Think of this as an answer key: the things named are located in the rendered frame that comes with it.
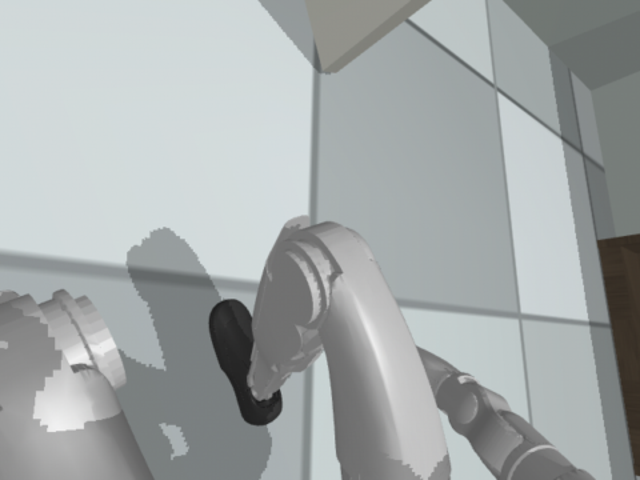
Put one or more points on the right robot arm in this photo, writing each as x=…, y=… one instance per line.
x=505, y=442

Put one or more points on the right robot hand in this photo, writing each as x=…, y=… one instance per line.
x=436, y=368

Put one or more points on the right robot foot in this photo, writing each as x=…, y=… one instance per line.
x=230, y=326

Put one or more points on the bookshelf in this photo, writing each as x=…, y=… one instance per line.
x=620, y=259

